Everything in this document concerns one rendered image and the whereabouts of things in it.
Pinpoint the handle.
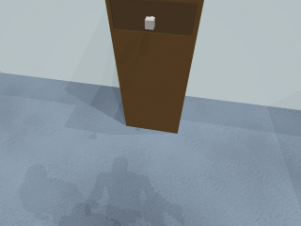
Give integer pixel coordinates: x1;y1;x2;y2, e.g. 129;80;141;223
145;16;155;30

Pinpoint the cabinet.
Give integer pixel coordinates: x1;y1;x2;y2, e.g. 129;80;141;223
105;0;204;134

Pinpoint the drawer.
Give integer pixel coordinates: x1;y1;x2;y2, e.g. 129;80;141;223
110;0;198;36

